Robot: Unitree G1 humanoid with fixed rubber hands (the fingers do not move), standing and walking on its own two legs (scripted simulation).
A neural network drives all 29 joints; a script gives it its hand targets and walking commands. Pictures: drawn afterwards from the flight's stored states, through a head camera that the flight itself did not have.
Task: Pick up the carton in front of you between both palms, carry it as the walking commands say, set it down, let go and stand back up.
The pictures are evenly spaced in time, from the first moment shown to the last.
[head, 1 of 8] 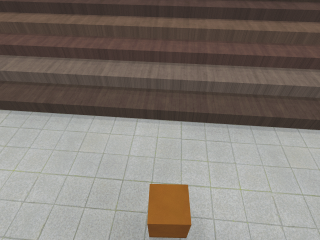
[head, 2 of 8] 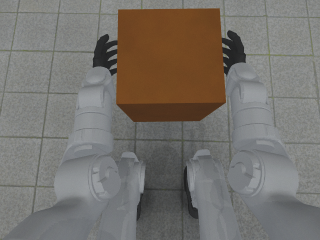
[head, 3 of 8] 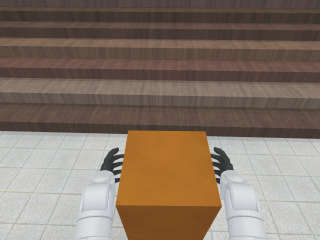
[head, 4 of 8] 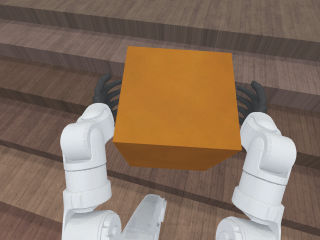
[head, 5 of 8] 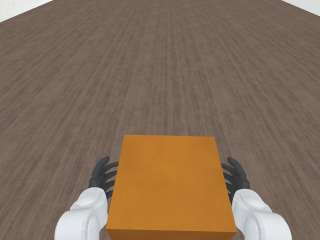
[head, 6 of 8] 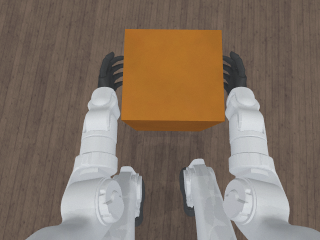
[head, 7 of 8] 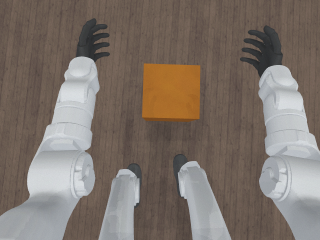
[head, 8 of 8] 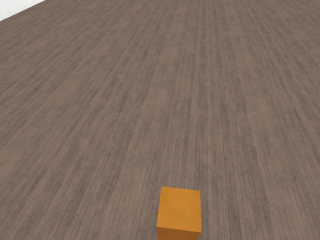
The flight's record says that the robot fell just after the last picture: no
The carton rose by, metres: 1.73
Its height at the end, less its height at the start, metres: +0.96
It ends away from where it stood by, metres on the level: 4.50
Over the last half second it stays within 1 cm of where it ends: yes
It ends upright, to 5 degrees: yes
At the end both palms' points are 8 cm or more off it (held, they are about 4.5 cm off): yes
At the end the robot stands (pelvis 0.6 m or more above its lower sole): yes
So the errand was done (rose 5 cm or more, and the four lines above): yes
